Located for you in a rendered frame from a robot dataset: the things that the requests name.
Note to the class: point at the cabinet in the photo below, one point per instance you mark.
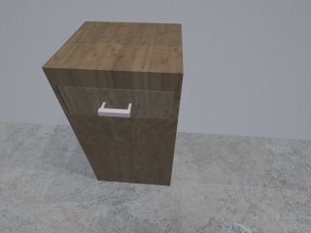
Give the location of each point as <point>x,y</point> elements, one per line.
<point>123,55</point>

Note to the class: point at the handle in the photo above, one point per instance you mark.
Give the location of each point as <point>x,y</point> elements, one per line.
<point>105,112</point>

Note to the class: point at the drawer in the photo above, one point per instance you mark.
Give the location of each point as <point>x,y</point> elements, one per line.
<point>145,103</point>

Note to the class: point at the robot right hand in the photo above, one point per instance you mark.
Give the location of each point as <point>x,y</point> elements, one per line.
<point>239,228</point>

